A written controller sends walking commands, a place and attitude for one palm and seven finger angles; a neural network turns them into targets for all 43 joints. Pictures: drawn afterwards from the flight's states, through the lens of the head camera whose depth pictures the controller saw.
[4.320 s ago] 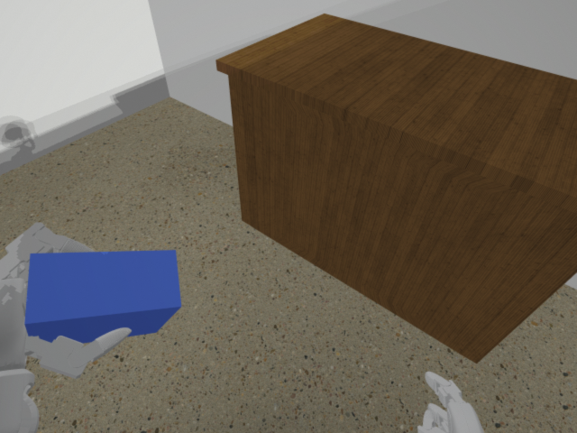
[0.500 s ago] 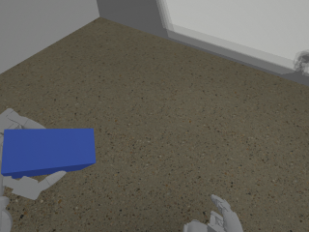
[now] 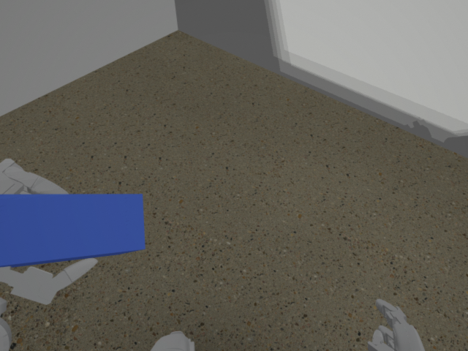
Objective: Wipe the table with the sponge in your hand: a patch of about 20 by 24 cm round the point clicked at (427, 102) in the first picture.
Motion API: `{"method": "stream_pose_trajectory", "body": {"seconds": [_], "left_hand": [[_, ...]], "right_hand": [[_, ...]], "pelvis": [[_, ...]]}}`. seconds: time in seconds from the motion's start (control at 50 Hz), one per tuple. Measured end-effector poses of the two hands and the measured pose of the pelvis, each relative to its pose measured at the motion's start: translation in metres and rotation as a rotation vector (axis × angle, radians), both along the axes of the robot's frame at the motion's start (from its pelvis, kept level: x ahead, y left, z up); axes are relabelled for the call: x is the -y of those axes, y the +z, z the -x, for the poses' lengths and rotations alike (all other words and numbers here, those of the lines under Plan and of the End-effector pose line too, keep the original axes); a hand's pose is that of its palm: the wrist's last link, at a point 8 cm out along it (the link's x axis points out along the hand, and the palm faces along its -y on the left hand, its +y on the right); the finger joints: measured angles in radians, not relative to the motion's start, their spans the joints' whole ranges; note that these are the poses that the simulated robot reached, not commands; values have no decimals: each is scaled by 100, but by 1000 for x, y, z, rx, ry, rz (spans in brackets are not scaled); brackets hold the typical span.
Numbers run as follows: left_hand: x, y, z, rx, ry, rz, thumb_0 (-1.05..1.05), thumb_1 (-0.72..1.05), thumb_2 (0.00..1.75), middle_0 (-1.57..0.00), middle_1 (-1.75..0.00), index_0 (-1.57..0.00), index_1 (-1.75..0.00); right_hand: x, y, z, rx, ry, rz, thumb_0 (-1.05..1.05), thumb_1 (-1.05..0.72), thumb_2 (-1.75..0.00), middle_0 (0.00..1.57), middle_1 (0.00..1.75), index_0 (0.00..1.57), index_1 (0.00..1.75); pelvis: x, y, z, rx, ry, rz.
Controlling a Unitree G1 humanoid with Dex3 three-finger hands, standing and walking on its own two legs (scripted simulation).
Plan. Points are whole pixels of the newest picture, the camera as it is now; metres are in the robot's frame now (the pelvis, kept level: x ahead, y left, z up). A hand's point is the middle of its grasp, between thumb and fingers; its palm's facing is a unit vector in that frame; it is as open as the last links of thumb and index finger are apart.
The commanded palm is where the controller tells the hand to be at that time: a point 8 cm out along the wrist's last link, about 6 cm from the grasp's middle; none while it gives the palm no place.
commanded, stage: walk around to get in front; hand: left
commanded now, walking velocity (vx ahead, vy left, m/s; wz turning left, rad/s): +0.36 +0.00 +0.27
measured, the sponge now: (93, 230) +0.22 +0.19 +0.16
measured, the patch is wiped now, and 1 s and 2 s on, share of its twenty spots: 0.00 0.00 0.00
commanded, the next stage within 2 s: walk to a spot facing it in 0.14 s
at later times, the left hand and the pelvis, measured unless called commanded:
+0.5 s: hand (108, 152) +0.34 +0.21 +0.17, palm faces +0.46 -0.74 -0.49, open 10.5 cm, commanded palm +0.29 +0.24 +0.18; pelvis +0.13 -0.04 -0.01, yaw +0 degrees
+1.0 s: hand (155, 120) +0.42 +0.16 +0.17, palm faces +0.18 -0.89 -0.43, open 10.5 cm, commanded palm +0.38 +0.20 +0.18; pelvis +0.14 -0.02 +0.00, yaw -18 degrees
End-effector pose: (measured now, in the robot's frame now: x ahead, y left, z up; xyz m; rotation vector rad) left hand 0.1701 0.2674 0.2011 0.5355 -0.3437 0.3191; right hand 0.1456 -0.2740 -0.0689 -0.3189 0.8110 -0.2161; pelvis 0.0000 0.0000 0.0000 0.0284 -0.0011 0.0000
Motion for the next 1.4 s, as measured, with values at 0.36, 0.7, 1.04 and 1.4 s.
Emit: {"method": "stream_pose_trajectory", "body": {"seconds": [0.36, 0.7, 1.04, 1.4], "left_hand": [[6, 4, -85, -50, 58, -67, -1, -52, 101, -69, -137, -69, -137], [69, -14, -184, -74, -137, 12, -1, -52, 101, -69, -137, -69, -137], [76, -23, -222, -81, -244, 54, -1, -52, 101, -68, -137, -69, -137], [219, 11, -188, -127, -551, -246, -1, -52, 101, -68, -137, -69, -137]], "right_hand": [[-101, -34, -116, 6, 160, -304, 1, -90, -90, 21, 30, 20, 30], [42, 2, -160, 94, -31, -59, 1, -91, -90, 20, 30, 20, 30], [-16, -20, -68, 32, -216, -224, 1, -91, -90, 20, 30, 20, 30], [94, -47, 83, -11, -556, -219, 2, -91, -90, 20, 30, 20, 30]], "pelvis": [[12, -3, -101, -1, 32, 32], [42, -3, -140, -18, -113, -13], [22, -3, -135, 7, -347, 58], [75, -4, -60, -1, -551, -26]]}}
